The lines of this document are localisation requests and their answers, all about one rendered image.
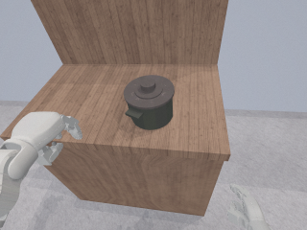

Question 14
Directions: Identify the pot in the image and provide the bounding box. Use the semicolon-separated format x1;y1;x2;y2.
125;99;173;130

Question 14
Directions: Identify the right robot hand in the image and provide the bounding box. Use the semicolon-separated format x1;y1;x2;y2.
227;183;266;229

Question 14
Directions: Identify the table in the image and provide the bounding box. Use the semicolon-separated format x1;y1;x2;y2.
0;0;231;217

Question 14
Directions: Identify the lid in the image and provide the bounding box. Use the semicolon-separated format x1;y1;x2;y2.
123;75;175;110

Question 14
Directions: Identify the robot left forearm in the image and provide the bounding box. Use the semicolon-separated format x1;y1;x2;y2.
0;138;38;230

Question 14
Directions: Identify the left robot hand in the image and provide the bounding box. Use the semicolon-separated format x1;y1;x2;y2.
11;111;83;166

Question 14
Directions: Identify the robot right forearm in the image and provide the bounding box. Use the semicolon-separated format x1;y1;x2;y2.
248;219;272;230

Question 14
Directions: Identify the knob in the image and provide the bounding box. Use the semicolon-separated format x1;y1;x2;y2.
140;78;156;92

